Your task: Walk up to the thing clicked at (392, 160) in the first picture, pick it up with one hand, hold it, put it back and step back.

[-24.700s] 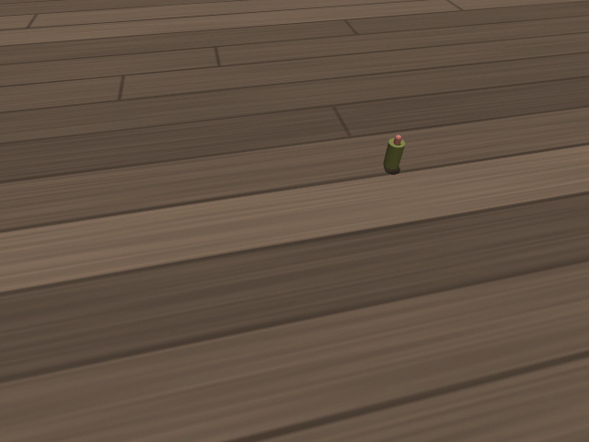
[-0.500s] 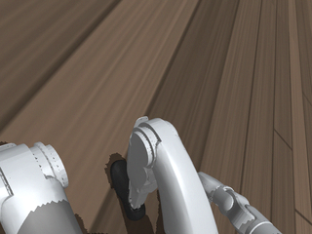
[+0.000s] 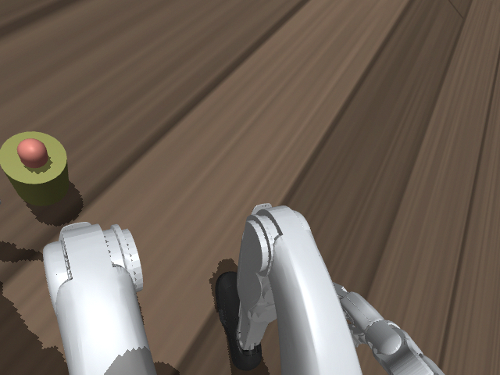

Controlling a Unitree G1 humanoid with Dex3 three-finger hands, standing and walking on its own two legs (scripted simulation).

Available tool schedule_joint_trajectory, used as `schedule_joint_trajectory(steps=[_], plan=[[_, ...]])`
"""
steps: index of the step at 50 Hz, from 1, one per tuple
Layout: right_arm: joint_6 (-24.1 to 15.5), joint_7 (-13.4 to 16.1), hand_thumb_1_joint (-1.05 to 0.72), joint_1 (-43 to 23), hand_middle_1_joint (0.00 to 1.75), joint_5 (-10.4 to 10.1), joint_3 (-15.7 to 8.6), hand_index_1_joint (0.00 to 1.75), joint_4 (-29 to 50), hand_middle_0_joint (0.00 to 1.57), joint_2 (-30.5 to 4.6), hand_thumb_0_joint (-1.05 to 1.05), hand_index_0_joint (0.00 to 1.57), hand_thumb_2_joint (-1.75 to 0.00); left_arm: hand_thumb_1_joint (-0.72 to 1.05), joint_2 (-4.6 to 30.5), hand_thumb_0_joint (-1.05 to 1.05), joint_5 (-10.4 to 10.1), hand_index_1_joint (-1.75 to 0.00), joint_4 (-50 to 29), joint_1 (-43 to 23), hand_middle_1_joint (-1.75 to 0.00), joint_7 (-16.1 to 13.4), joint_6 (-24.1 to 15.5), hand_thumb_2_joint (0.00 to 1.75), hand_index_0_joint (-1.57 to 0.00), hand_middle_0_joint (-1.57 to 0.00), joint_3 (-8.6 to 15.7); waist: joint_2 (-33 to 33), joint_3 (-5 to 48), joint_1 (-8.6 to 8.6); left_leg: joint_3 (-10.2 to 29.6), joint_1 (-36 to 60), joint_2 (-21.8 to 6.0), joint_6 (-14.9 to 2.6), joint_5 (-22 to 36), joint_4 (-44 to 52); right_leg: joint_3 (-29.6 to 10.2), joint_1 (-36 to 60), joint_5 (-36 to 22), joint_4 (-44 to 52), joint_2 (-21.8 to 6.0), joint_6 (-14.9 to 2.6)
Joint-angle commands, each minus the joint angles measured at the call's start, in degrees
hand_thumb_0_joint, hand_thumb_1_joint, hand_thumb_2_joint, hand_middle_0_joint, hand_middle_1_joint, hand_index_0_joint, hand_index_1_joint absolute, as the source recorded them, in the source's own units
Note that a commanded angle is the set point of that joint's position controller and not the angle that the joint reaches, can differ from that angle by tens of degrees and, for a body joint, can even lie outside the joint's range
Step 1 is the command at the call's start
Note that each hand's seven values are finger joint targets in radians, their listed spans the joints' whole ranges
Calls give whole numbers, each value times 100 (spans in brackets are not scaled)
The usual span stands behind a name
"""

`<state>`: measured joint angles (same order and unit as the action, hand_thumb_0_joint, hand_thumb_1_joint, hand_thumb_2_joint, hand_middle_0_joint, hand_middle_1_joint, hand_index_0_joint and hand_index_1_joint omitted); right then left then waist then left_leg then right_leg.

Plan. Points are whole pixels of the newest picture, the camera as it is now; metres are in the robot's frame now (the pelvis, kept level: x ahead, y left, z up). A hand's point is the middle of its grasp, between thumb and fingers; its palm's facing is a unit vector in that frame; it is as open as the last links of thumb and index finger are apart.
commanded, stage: home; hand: left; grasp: from the side
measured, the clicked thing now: (37, 168) +0.44 +0.27 -0.21
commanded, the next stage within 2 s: none
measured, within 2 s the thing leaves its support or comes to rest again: neither
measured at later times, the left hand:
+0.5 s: hand out of the picture +0.30 +0.37 +0.04, palm faces +0.31 -0.82 -0.48, open 17.3 cm
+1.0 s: hand out of the picture +0.24 +0.26 +0.24, palm faces +0.35 -0.86 -0.36, open 17.5 cm
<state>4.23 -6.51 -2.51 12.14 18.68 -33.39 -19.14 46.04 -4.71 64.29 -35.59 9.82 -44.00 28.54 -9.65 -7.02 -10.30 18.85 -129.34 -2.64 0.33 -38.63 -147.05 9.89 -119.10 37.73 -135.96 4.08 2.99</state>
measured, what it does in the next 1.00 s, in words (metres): rises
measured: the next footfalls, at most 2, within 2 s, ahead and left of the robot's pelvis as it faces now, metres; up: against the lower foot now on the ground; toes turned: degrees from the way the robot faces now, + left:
none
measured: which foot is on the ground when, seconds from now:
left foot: down 0.00-1.00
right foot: down 0.00-1.00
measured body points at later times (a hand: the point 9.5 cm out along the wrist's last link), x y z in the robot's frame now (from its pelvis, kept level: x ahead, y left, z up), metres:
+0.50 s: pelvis +0.01 -0.02 +0.12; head +0.20 +0.07 +0.52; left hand +0.28 +0.41 +0.07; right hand +0.20 -0.23 -0.01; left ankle +0.08 +0.13 -0.27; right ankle +0.13 -0.13 -0.27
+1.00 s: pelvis +0.07 -0.02 +0.34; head +0.16 +0.03 +0.78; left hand +0.22 +0.31 +0.27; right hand +0.29 -0.22 +0.25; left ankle +0.08 +0.13 -0.27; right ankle +0.13 -0.14 -0.27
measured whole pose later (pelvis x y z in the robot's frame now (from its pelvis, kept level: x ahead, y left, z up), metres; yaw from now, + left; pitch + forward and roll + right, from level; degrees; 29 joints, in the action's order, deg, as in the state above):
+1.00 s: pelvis +0.07 -0.02 +0.34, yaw +14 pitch +21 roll -3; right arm 1.2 7.2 11.4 -2.6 0.2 -29.6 -13.2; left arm 16.9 -0.3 15.7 9.9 -8.5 10.0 6.6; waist 0.4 9.7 -2.9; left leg 3.5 -66.2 -4.1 2.3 -31.8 -77.2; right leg 3.3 -62.3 33.5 -75.2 -1.0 0.5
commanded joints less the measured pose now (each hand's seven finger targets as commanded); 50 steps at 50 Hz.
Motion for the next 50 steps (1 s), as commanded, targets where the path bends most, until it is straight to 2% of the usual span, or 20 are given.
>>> schedule_joint_trajectory(steps=[1, 4, 6, 7, 8, 10, 13, 17, 22, 24, 27, 30, 31, 37, 40, 44, 45, 47, 48, 50], plan=[[137, 126, -91, 575, 30, -304, -1057, 30, 176, 20, -1614, 0, 20, -91, -53, 1323, 0, 518, -6, -1184, -1455, -5, -186, 389, 7, -5, -7, 103, 3207, 3475, -42, -710, 2903, -196, 48, 101, 2439, 444, 676, -489, 1144, 102, -486], [208, 179, -95, 726, 30, -491, -1249, 30, 170, 20, -1463, 0, 20, -92, -55, 1883, 0, 771, -7, -1529, -1551, -6, -388, 940, 7, -7, -8, 393, 3283, 3870, 185, -920, 3013, -153, 7, 181, 2560, 259, 726, -452, 1299, 70, -509], [280, 201, -90, 857, 30, -571, -1361, 30, 158, 20, -1376, 0, 20, -90, -48, 1886, 0, 873, -7, -1806, -1639, -7, -453, 1213, 11, -6, -6, 368, 3308, 4086, 221, -1044, 3053, -122, -15, 323, 2592, 152, 764, -526, 1366, 53, -538], [303, 206, -90, 931, 30, -602, -1424, 30, 165, 20, -1339, 0, 20, -90, -55, 1717, 0, 920, -5, -1800, -1525, -5, -498, 1370, 6, -5, -5, 320, 3264, 4156, 205, -1043, 3148, -116, -12, 414, 2682, 143, 767, -583, 1405, 30, -540], [329, 230, -90, 939, 30, -670, -1484, 30, 181, 20, -1324, 0, 20, -90, -54, 1823, 0, 957, -6, -1796, -1221, -6, -549, 1537, 6, -5, -5, 457, 3241, 4133, 371, -1070, 3139, -105, -17, 365, 2799, 111, 745, -506, 1449, 15, -551], [374, 257, -90, 968, 30, -758, -1621, 30, 245, 20, -1234, 0, 20, -90, -53, 1542, 0, 995, -6, -1940, -847, -6, -603, 1832, 7, -5, -5, 371, 3135, 4251, 531, -1128, 3234, -83, -16, 352, 2995, 46, 698, -435, 1579, -10, -568], [395, 286, -90, 1054, 30, -921, -1876, 30, 329, 20, -1117, 0, 20, -90, -51, 836, 0, 960, -6, -2433, -405, -6, -662, 2304, 8, -6, -6, 16, 2938, 4554, 600, -1201, 3524, -65, -28, 330, 3339, -68, 732, -407, 1876, -48, -579], [396, 351, -90, 1167, 30, -1156, -2158, 30, 501, 20, -1014, 0, 20, -90, -53, 303, 0, 870, -6, -3312, 342, -6, -809, 2919, 7, -5, -6, -281, 2323, 4852, 650, -1245, 3751, -40, -105, 98, 3852, -232, 1264, -269, 2564, -82, -533], [385, 559, -90, 1192, 30, -1358, -2268, 30, 689, 20, -843, 0, 20, -90, -52, 288, 0, 758, -6, -4863, 1013, -6, -1075, 3485, 8, -6, -6, -327, 2091, 5066, 813, -1250, 4340, -54, -144, -131, 4647, -438, 2064, -118, 3330, -152, -492], [343, 648, -90, 1177, 30, -1392, -2284, 30, 720, 20, -748, 0, 20, -90, -52, 316, 0, 733, -6, -5047, 1518, -6, -1203, 3686, 7, -5, -6, -224, 1940, 5064, 923, -1354, 4566, -43, -154, -10, 4875, -548, 2504, -168, 3706, -173, -484], [276, 793, -90, 1166, 30, -1417, -2296, 30, 833, 20, -567, 0, 20, -90, -52, 0, 0, 675, -6, -5275, 2057, -6, -1361, 3927, 7, -5, -5, -322, 1714, 5038, 889, -1563, 4776, 3, -180, 301, 5131, -733, 3340, -310, 4315, -216, -443], [141, 935, -90, 1085, 30, -1436, -2276, 30, 897, 20, -440, 0, 20, -90, -53, -533, 0, 641, -6, -5125, 2566, -6, -1472, 4148, 6, -5, -5, -628, 1663, 4626, 824, -1643, 5117, 25, -183, 327, 5564, -788, 3741, -259, 4810, -247, -437], [93, 980, -90, 1141, 30, -1439, -2279, 30, 874, 20, -415, 0, 20, -90, -54, -451, 0, 615, -6, -5390, 2435, -5, -1517, 4174, 6, -5, -5, -593, 1643, 4579, 845, -1691, 5203, 28, -184, 406, 5646, -876, 3986, -301, 5028, -275, -416], [-214, 1153, -89, 1291, 30, -1460, -2240, 30, 915, 20, -271, 0, 20, -90, -56, -1353, 0, 538, -5, -5081, 3384, -5, -1648, 4549, 5, -5, -5, -1222, 1346, 4090, 733, -1790, 6088, 49, -184, 1135, 6426, -948, 5167, -1076, 5964, -339, -353], [-325, 1224, -89, 1366, 30, -1473, -2206, 30, 956, 20, -229, 0, 20, -90, -55, -1329, 0, 514, -5, -5548, 3420, -5, -1748, 4686, 6, -5, -5, -1284, 1371, 4018, 798, -1806, 6665, 73, -171, 1440, 6901, -949, 5781, -1403, 6411, -379, -347], [-481, 1348, -89, 1406, 30, -1479, -2159, 30, 1029, 20, -160, 0, 20, -90, -57, -1856, 0, 484, -5, -5406, 4166, -5, -1858, 4988, 4, -5, -5, -1678, 1327, 3701, 769, -1836, 7367, 99, -148, 1812, 7493, -926, 6463, -1806, 7001, -402, -336], [-510, 1385, -89, 1470, 30, -1473, -2157, 30, 1027, 20, -143, 0, 20, -90, -58, -1660, 0, 475, -5, -5851, 3963, -5, -1913, 5019, 4, -5, -5, -1557, 1368, 3699, 790, -1849, 7501, 103, -144, 1813, 7639, -943, 6687, -1801, 7164, -420, -331], [-572, 1462, -90, 1446, 30, -1502, -2117, 30, 1080, 20, -110, 0, 20, -90, -61, -2023, 0, 480, -4, -5551, 4530, -4, -1961, 5203, 2, -4, -4, -1807, 1328, 3436, 795, -1849, 7876, 125, -121, 1920, 8018, -871, 6972, -1906, 7436, -402, -345], [-590, 1497, -90, 1548, 30, -1480, -2137, 30, 1049, 20, -102, 0, 20, -90, -60, -1842, 0, 470, -4, -6194, 4266, -4, -1992, 5217, 2, -4, -4, -1749, 1479, 3506, 837, -1862, 8106, 118, -113, 2071, 8124, -874, 7125, -2047, 7541, -408, -344], [-641, 1563, -90, 1558, 30, -1472, -2095, 30, 1127, 20, -57, 0, 20, -90, -61, -2270, 0, 461, -4, -5911, 4918, -4, -2016, 5390, 2, -4, -4, -2055, 1437, 3253, 796, -1821, 8502, 115, -77, 2343, 8460, -778, 7396, -2265, 7748, -378, -343]])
